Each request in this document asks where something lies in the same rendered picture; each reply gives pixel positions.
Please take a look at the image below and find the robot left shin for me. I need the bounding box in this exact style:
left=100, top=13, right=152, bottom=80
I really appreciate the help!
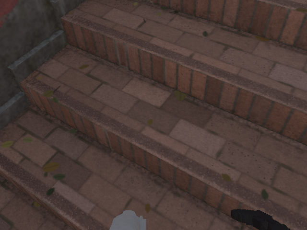
left=112, top=210, right=136, bottom=222

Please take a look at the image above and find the left robot thigh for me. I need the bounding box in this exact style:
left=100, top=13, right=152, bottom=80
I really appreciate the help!
left=109, top=214, right=147, bottom=230

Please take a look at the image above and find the robot right hand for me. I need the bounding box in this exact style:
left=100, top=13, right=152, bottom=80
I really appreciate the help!
left=230, top=209, right=291, bottom=230

